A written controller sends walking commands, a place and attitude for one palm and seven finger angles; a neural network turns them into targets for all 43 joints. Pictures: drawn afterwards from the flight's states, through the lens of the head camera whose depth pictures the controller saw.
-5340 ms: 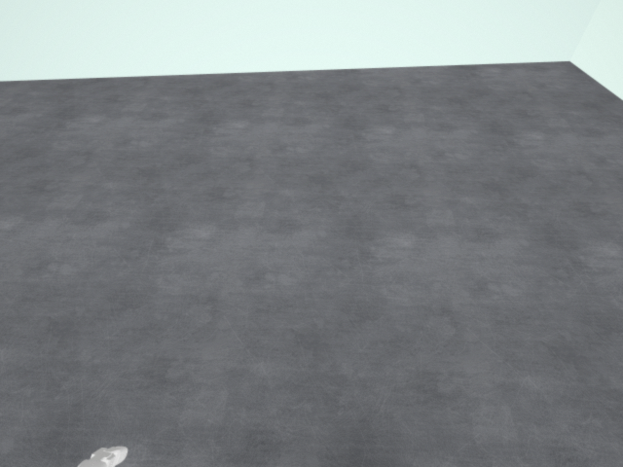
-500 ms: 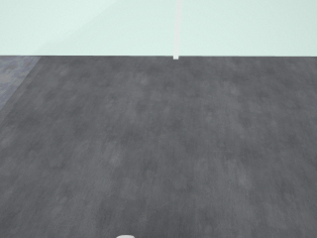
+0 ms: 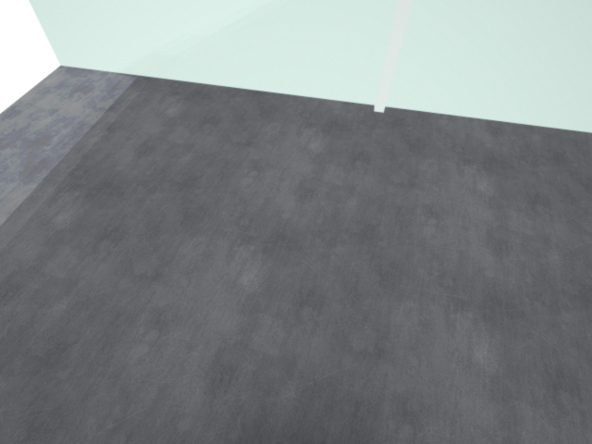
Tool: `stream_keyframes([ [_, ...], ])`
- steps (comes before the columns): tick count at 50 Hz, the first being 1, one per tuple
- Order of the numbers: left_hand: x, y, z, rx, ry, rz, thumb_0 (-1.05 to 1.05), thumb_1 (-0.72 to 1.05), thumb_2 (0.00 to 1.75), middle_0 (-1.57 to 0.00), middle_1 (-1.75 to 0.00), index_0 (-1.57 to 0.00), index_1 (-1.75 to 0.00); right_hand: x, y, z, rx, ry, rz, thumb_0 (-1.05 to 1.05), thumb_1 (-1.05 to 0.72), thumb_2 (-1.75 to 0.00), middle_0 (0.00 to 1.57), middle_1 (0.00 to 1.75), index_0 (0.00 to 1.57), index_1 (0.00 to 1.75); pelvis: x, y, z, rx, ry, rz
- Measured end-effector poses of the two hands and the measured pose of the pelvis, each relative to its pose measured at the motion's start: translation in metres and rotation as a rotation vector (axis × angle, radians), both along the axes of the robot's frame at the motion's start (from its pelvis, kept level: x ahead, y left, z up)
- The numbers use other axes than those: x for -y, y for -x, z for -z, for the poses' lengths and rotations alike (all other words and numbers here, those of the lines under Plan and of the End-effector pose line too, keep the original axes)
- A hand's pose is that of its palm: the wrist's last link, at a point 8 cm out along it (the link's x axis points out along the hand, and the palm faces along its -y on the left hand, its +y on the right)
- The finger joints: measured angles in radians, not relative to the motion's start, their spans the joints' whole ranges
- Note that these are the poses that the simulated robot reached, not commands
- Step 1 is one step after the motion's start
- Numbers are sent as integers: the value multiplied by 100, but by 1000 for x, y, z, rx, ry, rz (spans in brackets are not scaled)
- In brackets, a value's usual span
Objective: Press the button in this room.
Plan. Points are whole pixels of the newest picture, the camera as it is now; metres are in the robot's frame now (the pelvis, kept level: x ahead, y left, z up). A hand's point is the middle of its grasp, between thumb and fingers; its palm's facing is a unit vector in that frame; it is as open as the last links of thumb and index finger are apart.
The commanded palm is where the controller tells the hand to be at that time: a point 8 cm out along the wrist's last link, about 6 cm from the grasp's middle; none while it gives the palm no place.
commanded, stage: turn or walk to find it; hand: left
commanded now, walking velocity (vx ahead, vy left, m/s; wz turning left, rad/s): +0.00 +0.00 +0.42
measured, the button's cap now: out of the picture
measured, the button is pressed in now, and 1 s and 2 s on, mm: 0 0 0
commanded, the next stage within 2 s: none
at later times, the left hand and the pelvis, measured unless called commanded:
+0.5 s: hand out of the picture -0.02 +0.17 -0.17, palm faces +0.27 -0.93 -0.24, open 7.3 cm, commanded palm none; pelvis -0.03 -0.02 -0.01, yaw +15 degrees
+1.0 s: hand out of the picture -0.05 +0.23 -0.16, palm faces +0.44 -0.86 -0.26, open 7.4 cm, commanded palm none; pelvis -0.05 +0.00 +0.00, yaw +25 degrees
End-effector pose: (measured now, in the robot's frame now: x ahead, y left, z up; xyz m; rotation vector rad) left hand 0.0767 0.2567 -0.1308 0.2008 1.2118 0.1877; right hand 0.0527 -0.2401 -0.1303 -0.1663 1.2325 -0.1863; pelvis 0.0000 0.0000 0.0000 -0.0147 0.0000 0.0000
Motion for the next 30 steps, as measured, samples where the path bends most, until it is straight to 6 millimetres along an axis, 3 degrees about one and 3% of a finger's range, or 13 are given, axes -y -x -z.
stream_keyframes([
  [7,31,-1,-8,87,-31,-11,1,91,90,-20,-30,-20,-30,28,37,27,-96,-41,-1,0,-90,-90,20,30,21,30,26,14,10,-16,-30,-58],
  [14,51,41,-18,63,-33,-92,1,91,90,-20,-30,-21,-30,52,38,25,-139,-40,-53,0,-90,-90,20,30,20,30,40,20,2,11,-43,-138],
  [22,50,93,-5,11,-1,-210,1,91,90,-20,-30,-21,-30,48,8,19,-146,4,-164,0,-91,-90,20,29,20,30,34,23,3,14,-40,-231],
  [30,13,166,30,-105,46,-347,1,91,90,-20,-30,-21,-30,-10,-59,10,-6,56,-331,0,-91,-90,20,29,20,30,0,34,19,2,-19,-305],
])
